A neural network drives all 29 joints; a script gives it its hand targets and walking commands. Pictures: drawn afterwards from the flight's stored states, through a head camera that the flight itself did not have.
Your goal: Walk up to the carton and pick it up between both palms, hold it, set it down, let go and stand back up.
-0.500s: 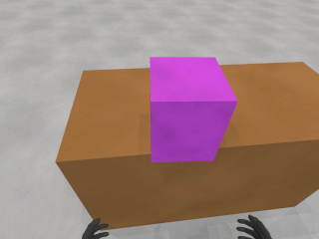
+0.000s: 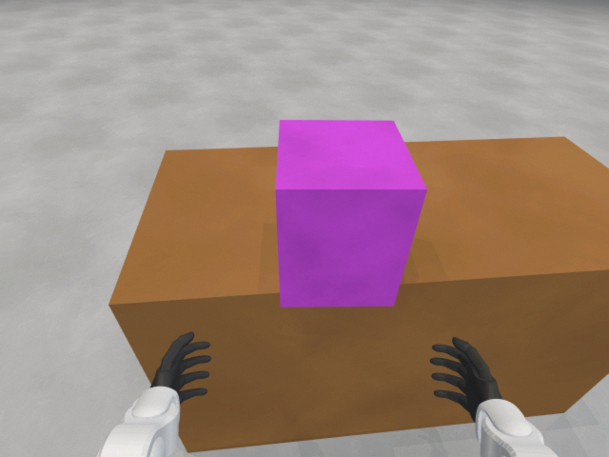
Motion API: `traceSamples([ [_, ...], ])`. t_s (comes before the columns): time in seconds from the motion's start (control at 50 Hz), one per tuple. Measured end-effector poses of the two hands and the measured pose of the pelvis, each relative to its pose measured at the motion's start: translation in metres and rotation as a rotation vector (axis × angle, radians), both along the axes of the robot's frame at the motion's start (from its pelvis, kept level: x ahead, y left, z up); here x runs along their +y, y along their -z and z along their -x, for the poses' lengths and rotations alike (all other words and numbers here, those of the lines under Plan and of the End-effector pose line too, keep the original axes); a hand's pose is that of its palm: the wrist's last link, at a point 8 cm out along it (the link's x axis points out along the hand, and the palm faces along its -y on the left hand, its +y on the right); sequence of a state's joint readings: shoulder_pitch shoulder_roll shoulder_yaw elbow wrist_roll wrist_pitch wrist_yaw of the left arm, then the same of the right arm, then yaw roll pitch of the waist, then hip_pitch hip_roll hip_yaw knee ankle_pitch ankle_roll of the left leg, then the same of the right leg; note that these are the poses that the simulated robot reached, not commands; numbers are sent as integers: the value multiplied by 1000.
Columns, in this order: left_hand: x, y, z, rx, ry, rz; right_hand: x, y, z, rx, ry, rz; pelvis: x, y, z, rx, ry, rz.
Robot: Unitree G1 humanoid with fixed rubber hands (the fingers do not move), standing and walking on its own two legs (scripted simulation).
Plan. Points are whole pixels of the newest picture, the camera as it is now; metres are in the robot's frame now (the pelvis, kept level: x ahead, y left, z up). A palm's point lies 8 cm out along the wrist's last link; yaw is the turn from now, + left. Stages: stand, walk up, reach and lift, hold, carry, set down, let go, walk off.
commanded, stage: reach and lift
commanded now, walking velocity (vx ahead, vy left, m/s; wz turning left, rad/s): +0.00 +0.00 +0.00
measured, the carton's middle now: (337, 213) +0.51 -0.02 +0.08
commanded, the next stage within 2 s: none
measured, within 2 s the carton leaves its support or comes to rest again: neither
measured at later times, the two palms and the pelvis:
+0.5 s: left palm (185, 321) +0.29 +0.19 +0.06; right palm (483, 340) +0.29 -0.21 +0.06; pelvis +0.04 +0.01 +0.00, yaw -2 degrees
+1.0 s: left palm (195, 285) +0.34 +0.19 +0.07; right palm (488, 306) +0.34 -0.23 +0.06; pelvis +0.13 -0.02 +0.01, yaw -2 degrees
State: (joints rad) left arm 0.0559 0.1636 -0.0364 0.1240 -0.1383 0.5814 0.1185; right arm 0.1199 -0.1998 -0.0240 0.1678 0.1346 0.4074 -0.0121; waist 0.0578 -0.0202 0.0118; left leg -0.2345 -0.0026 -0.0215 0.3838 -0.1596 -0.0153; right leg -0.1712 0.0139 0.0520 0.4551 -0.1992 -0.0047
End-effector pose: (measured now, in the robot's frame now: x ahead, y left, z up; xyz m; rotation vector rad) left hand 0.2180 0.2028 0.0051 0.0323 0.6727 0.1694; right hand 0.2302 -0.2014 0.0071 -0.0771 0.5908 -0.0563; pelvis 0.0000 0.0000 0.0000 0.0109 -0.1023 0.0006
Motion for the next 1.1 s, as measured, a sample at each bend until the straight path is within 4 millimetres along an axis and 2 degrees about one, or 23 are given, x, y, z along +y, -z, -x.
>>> traceSamples([
  [0.1, -12, -3, -9, -41, 25, 13, -6, -3, -14, -30, -1, -7, 0, 2, 4, 18, -6, 7],
  [0.24, -22, -36, -42, -224, 54, 35, -7, -34, -27, -161, -24, -7, 2, 1, -6, 33, 6, 1],
  [0.34, -19, -39, -52, -186, 53, 17, -15, -28, -30, -116, 0, -8, 7, -4, -20, 5, 25, -1],
  [0.42, -12, -48, -59, -233, 18, 13, -12, -36, -39, -179, -13, -30, 9, -2, -30, 4, 35, 1],
  [0.52, -13, -52, -75, -283, 15, 35, -3, -49, -61, -242, -71, -32, 9, -4, -47, 15, 30, -4],
  [0.6, -18, -41, -83, -243, 26, 42, -9, -43, -74, -215, -47, -28, 7, -6, -64, 18, 31, -6],
  [0.66, -16, -40, -88, -237, 12, 24, -15, -38, -79, -193, -22, -37, 5, -8, -77, 34, 34, -9],
  [0.72, -15, -50, -99, -280, -4, 6, -19, -40, -86, -209, -24, -48, 2, -9, -89, 62, 33, -11],
  [0.78, -16, -63, -112, -339, 2, -7, -20, -52, -96, -268, -40, -56, -1, -10, -102, 82, 27, -11],
  [0.84, -18, -67, -121, -349, 23, -17, -25, -59, -102, -309, -34, -57, -4, -10, -114, 85, 24, -12],
  [0.92, -16, -60, -126, -305, 16, -26, -30, -53, -105, -294, 8, -74, -9, -10, -126, 81, 27, -16],
  [0.98, -13, -63, -125, -304, -10, -30, -27, -52, -107, -286, 10, -96, -14, -10, -130, 86, 28, -19],
  [1.1, -17, -84, -127, -380, -16, -19, -16, -78, -120, -371, -47, -103, -23, -11, -129, 92, 24, -22],
])
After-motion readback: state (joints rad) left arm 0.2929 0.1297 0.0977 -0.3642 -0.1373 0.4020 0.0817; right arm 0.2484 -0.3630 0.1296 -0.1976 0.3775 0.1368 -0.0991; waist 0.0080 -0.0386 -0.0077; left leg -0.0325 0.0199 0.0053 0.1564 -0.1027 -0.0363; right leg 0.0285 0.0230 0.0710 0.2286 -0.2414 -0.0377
